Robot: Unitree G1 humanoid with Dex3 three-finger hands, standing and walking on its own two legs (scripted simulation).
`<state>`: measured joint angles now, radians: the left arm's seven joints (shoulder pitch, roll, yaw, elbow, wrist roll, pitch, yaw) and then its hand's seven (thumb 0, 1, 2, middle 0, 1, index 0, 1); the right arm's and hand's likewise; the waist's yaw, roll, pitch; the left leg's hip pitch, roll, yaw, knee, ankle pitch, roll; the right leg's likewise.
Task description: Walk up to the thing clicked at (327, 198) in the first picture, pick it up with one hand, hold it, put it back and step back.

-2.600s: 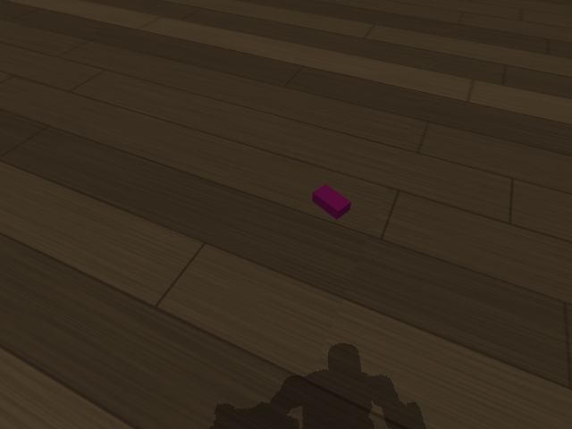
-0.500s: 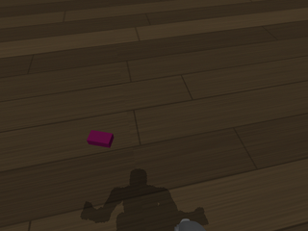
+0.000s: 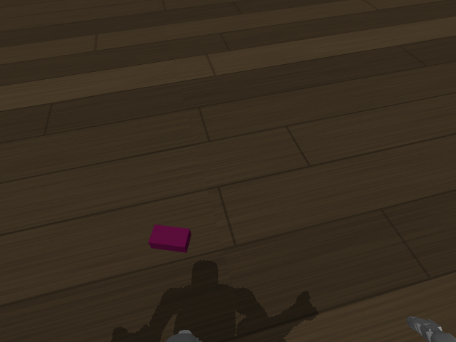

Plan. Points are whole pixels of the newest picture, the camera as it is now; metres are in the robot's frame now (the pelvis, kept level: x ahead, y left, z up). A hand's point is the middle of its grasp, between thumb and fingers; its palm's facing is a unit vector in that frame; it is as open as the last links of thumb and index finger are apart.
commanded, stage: walk up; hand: left
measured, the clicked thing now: (170, 238) +0.67 +0.30 -0.70
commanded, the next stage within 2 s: none
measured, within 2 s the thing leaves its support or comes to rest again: neither
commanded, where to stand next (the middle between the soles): +0.25 +0.14 m, yaw -9 degrees
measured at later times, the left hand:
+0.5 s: hand (22, 311) +0.21 +0.40 -0.08, palm faces -0.11 -0.82 -0.56, open 7.4 cm
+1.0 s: hand (41, 280) +0.28 +0.42 -0.13, palm faces -0.19 -0.92 -0.35, open 7.4 cm
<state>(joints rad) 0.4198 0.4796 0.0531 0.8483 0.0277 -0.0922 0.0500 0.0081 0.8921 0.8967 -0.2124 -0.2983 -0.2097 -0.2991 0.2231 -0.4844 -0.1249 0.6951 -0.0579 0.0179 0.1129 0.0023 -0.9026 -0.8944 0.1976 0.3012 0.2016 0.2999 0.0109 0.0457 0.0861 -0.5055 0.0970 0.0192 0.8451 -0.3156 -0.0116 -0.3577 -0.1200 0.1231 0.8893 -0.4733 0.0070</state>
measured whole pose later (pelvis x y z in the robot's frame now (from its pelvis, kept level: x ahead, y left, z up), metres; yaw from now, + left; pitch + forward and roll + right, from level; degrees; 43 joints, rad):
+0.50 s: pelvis +0.12 +0.10 +0.02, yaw -7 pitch -3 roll -1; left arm 0.32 0.42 0.04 0.84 0.01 -0.10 0.07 0.01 0.90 0.90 -0.21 -0.30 -0.21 -0.30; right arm 0.33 -0.43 -0.07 0.77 -0.04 0.08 0.07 0.01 -0.90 -0.89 0.20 0.30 0.20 0.30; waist 0.00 0.12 0.11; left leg -0.47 0.03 -0.01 1.15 -0.49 0.01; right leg -0.38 0.00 -0.07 0.70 -0.27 -0.04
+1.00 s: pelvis +0.16 +0.17 +0.02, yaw -9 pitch -1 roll -1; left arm 0.15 0.41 0.03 0.98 0.01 0.01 -0.02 0.01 0.90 0.90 -0.21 -0.30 -0.20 -0.30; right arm 0.16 -0.38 -0.01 0.95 0.00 -0.03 0.00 0.00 -0.90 -0.89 0.20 0.30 0.21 0.30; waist 0.01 -0.02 0.10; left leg -0.37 0.09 0.00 0.74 -0.35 -0.05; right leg -0.34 -0.02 0.01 0.73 -0.36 0.02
